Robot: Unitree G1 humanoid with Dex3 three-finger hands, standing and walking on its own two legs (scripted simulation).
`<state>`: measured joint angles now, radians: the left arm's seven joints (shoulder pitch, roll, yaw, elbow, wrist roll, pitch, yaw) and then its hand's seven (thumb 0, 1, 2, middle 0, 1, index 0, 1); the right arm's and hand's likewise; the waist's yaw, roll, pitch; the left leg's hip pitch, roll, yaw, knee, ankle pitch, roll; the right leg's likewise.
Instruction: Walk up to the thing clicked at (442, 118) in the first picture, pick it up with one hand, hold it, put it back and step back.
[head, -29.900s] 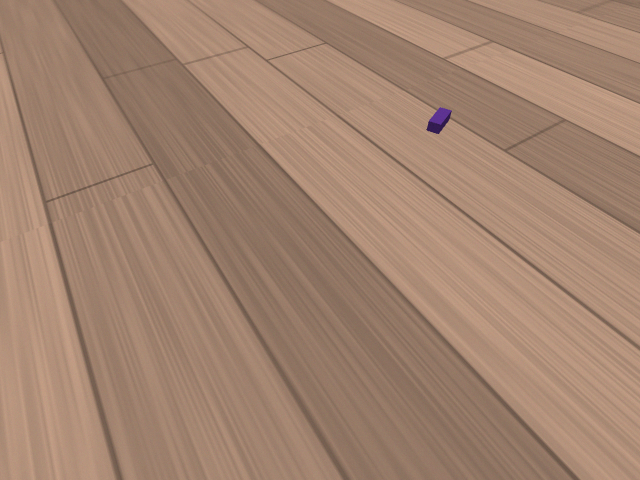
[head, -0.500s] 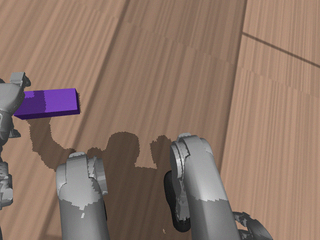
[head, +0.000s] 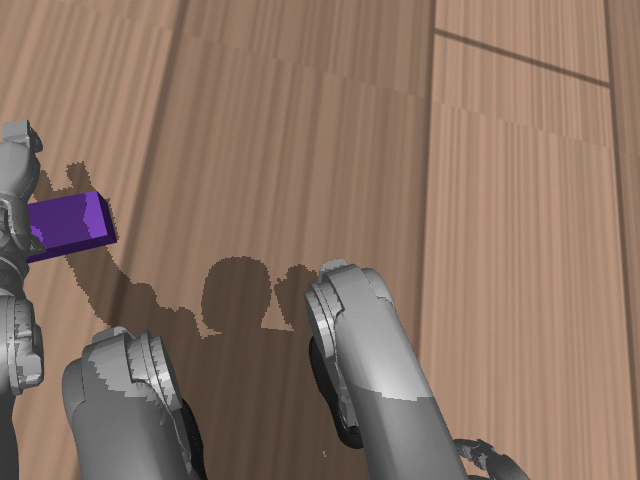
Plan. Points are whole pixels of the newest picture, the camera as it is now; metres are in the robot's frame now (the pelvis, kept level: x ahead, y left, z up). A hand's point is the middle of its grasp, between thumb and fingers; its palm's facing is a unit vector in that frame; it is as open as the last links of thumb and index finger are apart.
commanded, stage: approach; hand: left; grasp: from above
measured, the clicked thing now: (45, 230) +0.49 +0.27 -0.30
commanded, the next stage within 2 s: close in in 0.14 s
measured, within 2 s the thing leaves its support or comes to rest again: neither
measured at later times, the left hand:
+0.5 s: hand (4, 227) +0.48 +0.28 -0.20, palm faces -0.44 -0.04 -0.90, open 13.6 cm
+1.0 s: hand (22, 235) +0.48 +0.28 -0.24, palm faces -0.47 -0.07 -0.88, open 13.8 cm
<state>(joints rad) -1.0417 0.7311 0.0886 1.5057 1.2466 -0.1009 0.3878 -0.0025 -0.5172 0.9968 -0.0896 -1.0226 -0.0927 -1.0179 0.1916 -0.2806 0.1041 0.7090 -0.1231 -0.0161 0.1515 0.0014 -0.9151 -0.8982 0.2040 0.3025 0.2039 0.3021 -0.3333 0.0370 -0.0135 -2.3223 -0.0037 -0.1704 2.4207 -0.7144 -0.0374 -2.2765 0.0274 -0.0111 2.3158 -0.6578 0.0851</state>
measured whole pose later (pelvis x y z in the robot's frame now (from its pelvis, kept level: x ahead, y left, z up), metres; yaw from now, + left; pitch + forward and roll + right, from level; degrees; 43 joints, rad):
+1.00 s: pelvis +0.00 +0.01 -0.03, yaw -4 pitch +31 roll -12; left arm -1.05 0.93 0.12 1.68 1.35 -0.26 0.53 0.00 -0.47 0.98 -0.10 -1.01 -0.10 -1.00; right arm 0.17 -0.30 0.21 0.69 -0.24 -0.13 0.22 0.00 -0.90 -0.90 0.21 0.30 0.21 0.30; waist -0.38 -0.06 0.10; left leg -2.36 -0.02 -0.23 2.54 -0.73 -0.03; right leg -2.28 0.04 -0.06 2.37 -0.66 0.08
